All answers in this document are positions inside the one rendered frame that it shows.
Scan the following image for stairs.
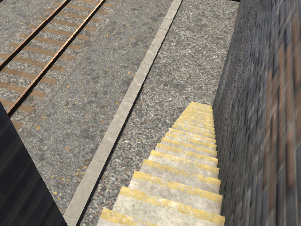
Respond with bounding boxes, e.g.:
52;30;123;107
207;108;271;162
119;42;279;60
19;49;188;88
96;101;226;226

